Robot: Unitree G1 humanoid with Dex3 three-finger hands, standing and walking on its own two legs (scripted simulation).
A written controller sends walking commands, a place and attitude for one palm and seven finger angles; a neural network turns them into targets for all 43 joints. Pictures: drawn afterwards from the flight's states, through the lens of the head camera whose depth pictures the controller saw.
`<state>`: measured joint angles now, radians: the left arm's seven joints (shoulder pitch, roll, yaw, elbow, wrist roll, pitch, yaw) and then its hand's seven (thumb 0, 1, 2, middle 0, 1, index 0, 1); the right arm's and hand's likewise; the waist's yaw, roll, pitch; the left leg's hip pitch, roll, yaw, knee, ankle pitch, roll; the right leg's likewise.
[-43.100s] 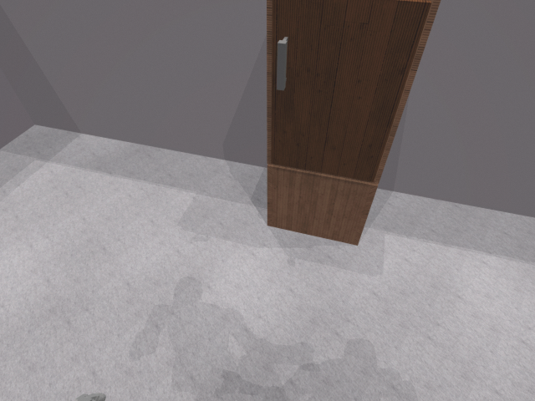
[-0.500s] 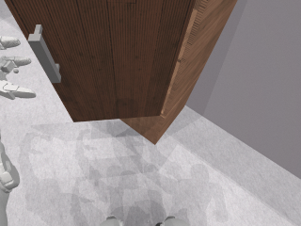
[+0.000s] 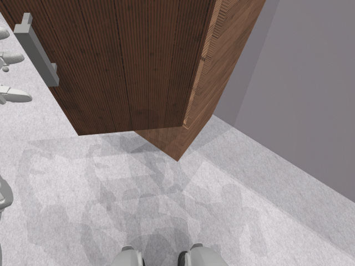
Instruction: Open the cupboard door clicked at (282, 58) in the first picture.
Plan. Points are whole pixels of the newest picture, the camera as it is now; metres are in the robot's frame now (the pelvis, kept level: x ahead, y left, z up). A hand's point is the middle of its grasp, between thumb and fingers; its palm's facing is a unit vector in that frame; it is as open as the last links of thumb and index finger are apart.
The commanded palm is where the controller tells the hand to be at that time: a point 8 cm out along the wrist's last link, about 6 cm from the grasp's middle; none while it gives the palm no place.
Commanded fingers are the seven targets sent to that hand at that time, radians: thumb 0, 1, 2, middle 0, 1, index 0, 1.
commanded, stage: slide the fingers in behind the handle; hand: left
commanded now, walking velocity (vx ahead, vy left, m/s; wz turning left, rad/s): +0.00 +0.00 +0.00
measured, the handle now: (41, 52) +0.55 +0.25 +0.11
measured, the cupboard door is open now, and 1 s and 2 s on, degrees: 44 44 44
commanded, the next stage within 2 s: close the thumb around the handle in 1.62 s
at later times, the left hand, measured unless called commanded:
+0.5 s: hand (26, 69) +0.49 +0.26 +0.11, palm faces +0.06 -1.00 +0.01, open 14.0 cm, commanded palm +0.46 +0.31 +0.11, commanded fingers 0.00 -0.50 0.30 -0.30 -1.20 -0.30 -1.20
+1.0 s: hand (45, 72) +0.49 +0.23 +0.11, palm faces +0.08 -1.00 +0.00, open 14.0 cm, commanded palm +0.46 +0.28 +0.11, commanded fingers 0.00 -0.50 0.30 -0.30 -1.20 -0.30 -1.20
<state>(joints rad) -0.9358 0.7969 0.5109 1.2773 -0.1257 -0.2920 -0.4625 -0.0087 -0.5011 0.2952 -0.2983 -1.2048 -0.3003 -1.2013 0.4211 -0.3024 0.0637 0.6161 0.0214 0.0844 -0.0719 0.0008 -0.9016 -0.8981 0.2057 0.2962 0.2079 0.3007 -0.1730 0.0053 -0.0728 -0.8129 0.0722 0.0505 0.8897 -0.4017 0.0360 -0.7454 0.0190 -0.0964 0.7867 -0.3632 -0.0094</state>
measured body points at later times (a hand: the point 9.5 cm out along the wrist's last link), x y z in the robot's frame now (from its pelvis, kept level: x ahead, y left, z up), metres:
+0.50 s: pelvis +0.01 +0.00 +0.00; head +0.11 +0.03 +0.44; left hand +0.48 +0.32 +0.12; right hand +0.02 -0.27 -0.10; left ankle +0.01 +0.09 -0.69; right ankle +0.00 -0.12 -0.69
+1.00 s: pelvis +0.00 -0.01 +0.00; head +0.10 +0.01 +0.44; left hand +0.48 +0.28 +0.12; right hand +0.02 -0.28 -0.10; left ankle +0.01 +0.09 -0.69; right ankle +0.00 -0.12 -0.69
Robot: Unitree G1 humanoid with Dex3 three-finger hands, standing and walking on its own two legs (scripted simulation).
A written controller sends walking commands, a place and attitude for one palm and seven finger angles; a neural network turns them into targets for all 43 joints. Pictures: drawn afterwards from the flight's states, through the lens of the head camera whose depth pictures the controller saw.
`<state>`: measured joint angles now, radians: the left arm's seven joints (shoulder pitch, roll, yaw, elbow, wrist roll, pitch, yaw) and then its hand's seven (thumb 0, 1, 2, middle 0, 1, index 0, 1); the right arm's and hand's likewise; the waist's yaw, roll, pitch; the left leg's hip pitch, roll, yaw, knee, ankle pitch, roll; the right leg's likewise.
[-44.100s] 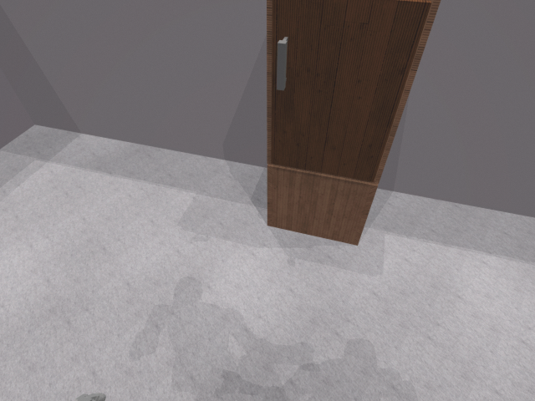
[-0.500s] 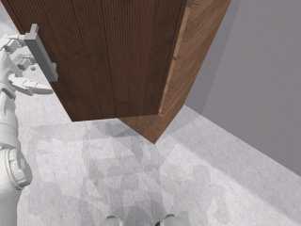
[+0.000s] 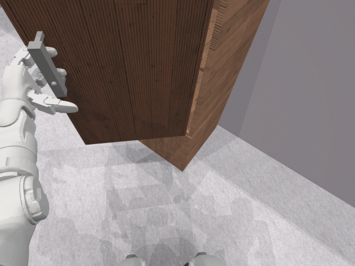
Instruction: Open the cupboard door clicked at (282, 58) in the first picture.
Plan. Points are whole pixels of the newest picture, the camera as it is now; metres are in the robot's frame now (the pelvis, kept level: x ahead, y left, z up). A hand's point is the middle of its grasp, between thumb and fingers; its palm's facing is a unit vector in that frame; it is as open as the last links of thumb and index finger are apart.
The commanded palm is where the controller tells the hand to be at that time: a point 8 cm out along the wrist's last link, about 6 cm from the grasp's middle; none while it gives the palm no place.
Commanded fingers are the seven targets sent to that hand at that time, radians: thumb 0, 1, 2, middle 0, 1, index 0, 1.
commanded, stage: slide the fingers in behind the handle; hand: left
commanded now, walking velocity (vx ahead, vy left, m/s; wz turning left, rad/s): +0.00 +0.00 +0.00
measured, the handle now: (51, 66) +0.54 +0.26 +0.10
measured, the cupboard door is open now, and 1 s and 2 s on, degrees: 44 44 58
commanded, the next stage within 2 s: close the thumb around the handle in 0.62 s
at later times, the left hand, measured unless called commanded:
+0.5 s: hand (59, 81) +0.49 +0.23 +0.11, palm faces +0.09 -1.00 +0.00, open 14.0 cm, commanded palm +0.47 +0.27 +0.10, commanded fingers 0.00 -0.50 0.30 -0.30 -1.20 -0.30 -1.20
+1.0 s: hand (60, 81) +0.50 +0.23 +0.11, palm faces +0.10 -1.00 +0.00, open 11.8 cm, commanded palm +0.47 +0.27 +0.10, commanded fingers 0.00 0.34 0.66 -0.36 -1.29 -0.36 -1.29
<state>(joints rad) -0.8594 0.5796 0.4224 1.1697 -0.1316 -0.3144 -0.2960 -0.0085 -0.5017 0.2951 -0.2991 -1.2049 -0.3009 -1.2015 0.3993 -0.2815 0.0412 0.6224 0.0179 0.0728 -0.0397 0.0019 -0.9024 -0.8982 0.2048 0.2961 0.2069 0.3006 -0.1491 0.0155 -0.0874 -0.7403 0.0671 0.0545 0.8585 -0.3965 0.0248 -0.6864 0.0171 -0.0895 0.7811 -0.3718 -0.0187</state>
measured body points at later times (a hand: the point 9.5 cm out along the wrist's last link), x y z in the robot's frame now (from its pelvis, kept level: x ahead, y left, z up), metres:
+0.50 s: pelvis +0.00 +0.00 +0.00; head +0.10 +0.02 +0.44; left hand +0.48 +0.28 +0.11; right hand +0.00 -0.27 -0.11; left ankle +0.01 +0.10 -0.70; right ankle +0.00 -0.11 -0.70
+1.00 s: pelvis +0.01 +0.00 +0.00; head +0.10 +0.02 +0.44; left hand +0.49 +0.28 +0.11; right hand +0.01 -0.26 -0.11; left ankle +0.01 +0.10 -0.70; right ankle +0.00 -0.11 -0.70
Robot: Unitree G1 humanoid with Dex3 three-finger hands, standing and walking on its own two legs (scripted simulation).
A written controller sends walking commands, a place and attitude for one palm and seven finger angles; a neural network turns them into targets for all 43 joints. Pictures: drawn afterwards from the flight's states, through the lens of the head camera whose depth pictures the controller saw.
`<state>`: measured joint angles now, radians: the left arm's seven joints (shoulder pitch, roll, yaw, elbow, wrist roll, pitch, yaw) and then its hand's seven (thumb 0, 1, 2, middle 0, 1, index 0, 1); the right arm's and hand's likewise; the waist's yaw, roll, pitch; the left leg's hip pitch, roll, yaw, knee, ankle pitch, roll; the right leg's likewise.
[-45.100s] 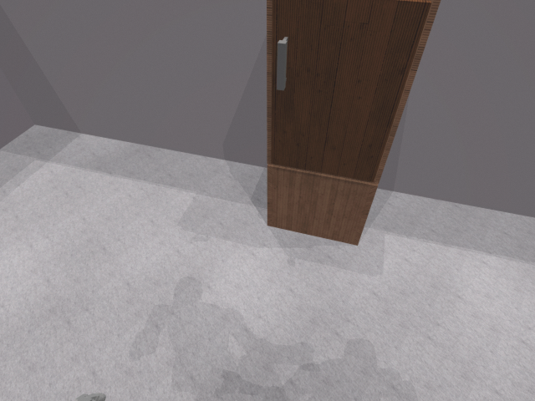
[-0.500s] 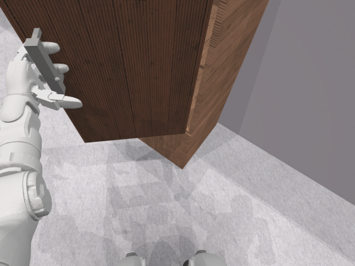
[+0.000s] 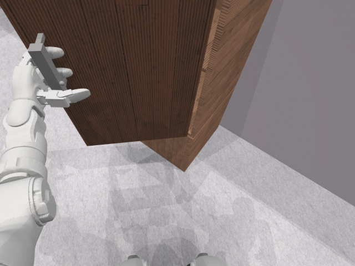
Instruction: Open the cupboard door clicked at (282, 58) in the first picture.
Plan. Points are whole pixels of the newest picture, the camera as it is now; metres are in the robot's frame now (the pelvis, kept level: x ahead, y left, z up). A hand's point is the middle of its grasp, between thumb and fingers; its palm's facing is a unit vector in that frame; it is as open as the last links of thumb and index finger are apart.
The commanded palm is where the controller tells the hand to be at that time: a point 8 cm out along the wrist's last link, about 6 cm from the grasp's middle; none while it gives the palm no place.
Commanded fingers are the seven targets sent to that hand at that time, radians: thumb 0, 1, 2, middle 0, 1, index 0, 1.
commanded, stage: close the thumb around the handle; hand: left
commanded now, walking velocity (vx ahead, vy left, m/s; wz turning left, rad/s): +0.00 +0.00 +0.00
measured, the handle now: (52, 68) +0.54 +0.25 +0.11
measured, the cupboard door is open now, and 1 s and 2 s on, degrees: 44 58 86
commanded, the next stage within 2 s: pull the door open along its arc in 0.42 s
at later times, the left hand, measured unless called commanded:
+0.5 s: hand (60, 84) +0.48 +0.23 +0.11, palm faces +0.09 -1.00 +0.01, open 5.7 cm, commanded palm +0.45 +0.27 +0.10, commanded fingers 0.00 0.90 0.90 -0.40 -1.35 -0.40 -1.35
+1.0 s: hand (64, 117) +0.40 +0.20 +0.11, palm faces +0.05 -1.00 +0.02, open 6.2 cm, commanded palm +0.33 +0.26 +0.10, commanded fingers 0.00 0.90 0.90 -0.40 -1.35 -0.40 -1.35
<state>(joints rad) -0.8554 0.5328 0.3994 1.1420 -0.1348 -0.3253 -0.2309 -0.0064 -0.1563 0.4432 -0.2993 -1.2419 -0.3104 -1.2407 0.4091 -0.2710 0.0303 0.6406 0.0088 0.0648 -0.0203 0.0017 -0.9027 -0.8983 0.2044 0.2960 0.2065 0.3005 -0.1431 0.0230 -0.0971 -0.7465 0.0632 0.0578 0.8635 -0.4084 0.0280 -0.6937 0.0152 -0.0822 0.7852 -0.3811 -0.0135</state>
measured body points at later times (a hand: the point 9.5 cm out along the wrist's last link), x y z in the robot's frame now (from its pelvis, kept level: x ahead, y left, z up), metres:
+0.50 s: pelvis +0.00 +0.00 +0.00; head +0.09 +0.02 +0.44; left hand +0.47 +0.28 +0.11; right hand +0.01 -0.27 -0.11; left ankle +0.00 +0.10 -0.70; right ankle -0.01 -0.12 -0.70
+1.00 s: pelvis +0.01 +0.00 +0.01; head +0.06 +0.00 +0.46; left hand +0.39 +0.26 +0.11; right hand +0.08 -0.26 -0.10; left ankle +0.00 +0.10 -0.70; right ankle -0.01 -0.12 -0.70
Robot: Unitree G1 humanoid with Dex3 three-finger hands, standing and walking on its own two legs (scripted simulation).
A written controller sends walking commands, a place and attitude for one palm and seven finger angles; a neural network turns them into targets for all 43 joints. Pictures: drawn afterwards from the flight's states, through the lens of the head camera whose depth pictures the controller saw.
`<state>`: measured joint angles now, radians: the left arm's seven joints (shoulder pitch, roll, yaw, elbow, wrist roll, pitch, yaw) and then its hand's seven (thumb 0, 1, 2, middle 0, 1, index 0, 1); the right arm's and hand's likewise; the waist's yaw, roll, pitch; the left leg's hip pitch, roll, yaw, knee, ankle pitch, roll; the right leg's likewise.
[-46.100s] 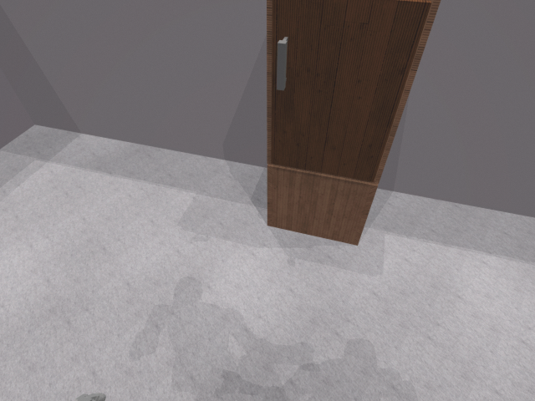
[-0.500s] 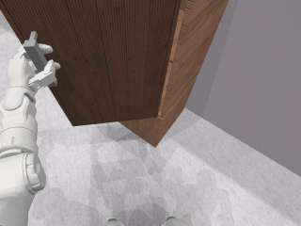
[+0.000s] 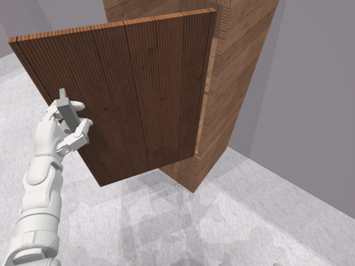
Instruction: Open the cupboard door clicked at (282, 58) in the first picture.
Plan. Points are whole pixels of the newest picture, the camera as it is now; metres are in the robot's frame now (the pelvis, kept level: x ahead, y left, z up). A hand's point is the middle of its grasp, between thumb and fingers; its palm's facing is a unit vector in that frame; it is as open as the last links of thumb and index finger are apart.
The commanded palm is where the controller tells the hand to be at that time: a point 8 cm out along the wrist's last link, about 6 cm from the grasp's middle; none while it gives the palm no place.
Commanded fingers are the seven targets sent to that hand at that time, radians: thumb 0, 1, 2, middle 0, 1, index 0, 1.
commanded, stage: pull the door open along its arc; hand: left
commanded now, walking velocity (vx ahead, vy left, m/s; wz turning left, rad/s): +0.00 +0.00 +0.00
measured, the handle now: (73, 117) +0.43 +0.24 +0.09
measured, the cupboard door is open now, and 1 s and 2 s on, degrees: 58 86 88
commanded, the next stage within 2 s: open thumb and fingers to let go in 0.52 s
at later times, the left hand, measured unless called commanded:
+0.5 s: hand (122, 178) +0.27 +0.11 +0.10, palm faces +0.49 -0.87 +0.02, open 6.4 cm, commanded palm +0.21 +0.15 +0.09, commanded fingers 0.00 0.90 0.90 -0.40 -1.35 -0.40 -1.35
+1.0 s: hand (133, 182) +0.27 +0.09 +0.10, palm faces +0.50 -0.87 +0.01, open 9.7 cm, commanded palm +0.22 +0.13 +0.09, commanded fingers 0.00 -0.50 0.30 -0.30 -1.20 -0.30 -1.20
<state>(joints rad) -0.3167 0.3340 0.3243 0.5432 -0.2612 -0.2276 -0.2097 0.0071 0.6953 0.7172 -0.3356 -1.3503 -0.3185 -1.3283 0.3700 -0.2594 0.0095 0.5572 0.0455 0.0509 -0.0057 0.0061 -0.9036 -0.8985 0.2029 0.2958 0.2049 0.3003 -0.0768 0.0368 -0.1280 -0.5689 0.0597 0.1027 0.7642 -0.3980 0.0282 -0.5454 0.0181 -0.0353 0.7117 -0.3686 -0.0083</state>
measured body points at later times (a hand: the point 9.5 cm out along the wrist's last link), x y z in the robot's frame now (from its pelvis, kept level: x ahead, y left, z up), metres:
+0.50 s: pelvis +0.00 -0.04 +0.01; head -0.01 -0.05 +0.46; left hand +0.24 +0.15 +0.10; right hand +0.20 -0.23 -0.07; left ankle -0.02 +0.09 -0.71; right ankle -0.02 -0.12 -0.71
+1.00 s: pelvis -0.02 -0.04 +0.01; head -0.02 -0.07 +0.46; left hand +0.24 +0.13 +0.10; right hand +0.17 -0.25 -0.09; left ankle -0.02 +0.09 -0.71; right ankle -0.02 -0.12 -0.71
